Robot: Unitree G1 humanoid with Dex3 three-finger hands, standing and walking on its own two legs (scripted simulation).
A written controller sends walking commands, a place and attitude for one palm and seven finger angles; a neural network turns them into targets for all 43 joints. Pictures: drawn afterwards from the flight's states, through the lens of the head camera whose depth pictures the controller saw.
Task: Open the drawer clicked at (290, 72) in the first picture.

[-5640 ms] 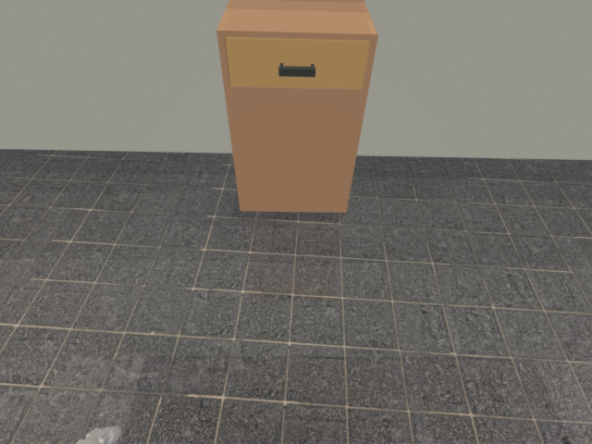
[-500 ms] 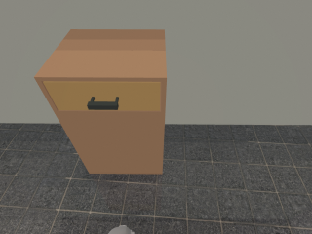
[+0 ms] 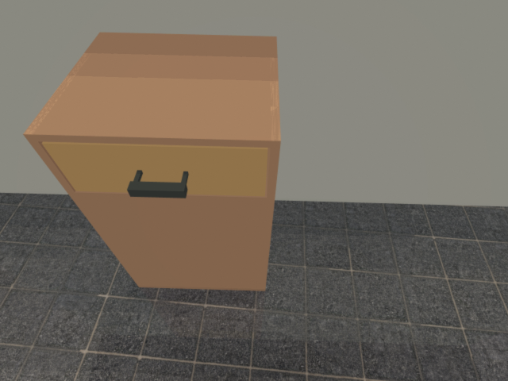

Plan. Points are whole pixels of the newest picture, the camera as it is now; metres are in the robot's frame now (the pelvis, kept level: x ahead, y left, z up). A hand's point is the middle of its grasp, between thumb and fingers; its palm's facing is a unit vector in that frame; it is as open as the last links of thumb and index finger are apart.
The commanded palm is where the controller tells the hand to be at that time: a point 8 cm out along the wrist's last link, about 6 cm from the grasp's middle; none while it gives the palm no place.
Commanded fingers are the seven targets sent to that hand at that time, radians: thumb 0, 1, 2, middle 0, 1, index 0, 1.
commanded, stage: come to a stop and stand still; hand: left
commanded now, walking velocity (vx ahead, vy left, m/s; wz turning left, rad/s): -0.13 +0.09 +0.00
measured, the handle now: (160, 182) +0.50 +0.25 -0.05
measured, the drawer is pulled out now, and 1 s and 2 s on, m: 0.00 0.00 0.00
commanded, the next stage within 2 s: look again from close up in 1.42 s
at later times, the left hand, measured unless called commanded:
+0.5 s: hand out of the picture +0.00 +0.18 -0.15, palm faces +0.09 -0.96 -0.26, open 7.4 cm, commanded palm none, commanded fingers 0.00 0.90 0.90 -0.20 -0.30 -0.20 -0.30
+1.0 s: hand out of the picture +0.01 +0.16 -0.17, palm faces +0.01 -0.97 -0.22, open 7.3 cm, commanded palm none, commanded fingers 0.00 0.90 0.90 -0.20 -0.30 -0.20 -0.30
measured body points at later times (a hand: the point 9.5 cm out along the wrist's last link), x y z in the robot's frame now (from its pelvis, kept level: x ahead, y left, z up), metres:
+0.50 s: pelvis -0.04 -0.02 +0.01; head -0.01 -0.04 +0.46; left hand +0.00 +0.23 -0.13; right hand +0.03 -0.26 -0.15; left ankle -0.09 +0.14 -0.70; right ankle +0.02 -0.11 -0.73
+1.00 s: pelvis -0.01 -0.02 +0.00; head +0.03 -0.03 +0.45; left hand +0.01 +0.21 -0.15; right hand -0.07 -0.23 -0.16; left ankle -0.09 +0.13 -0.73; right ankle -0.03 -0.11 -0.73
